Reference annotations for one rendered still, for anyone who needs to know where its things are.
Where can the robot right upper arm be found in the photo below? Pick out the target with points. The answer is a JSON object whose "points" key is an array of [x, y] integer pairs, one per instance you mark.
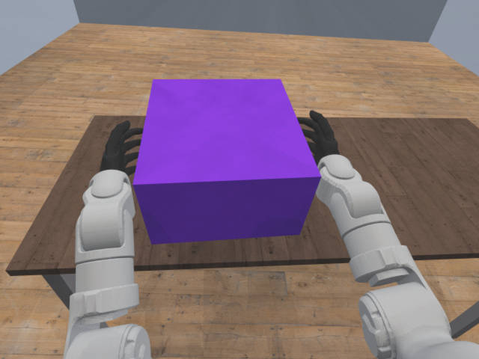
{"points": [[405, 322]]}

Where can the robot right forearm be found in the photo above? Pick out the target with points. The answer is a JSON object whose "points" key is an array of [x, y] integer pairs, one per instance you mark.
{"points": [[375, 251]]}

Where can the robot right hand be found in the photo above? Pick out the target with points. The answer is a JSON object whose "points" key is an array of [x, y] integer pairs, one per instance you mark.
{"points": [[323, 136]]}

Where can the robot left upper arm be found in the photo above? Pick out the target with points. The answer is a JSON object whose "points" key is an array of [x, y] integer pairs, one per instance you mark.
{"points": [[118, 342]]}

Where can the carton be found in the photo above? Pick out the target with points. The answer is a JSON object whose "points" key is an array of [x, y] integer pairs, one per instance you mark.
{"points": [[222, 159]]}

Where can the robot left hand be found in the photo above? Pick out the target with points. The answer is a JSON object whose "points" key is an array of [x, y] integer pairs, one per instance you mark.
{"points": [[114, 157]]}

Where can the table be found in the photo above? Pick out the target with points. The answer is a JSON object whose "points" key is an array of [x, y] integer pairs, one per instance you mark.
{"points": [[425, 171]]}

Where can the robot left forearm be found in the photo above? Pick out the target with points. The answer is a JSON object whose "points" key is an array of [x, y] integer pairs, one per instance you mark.
{"points": [[105, 286]]}

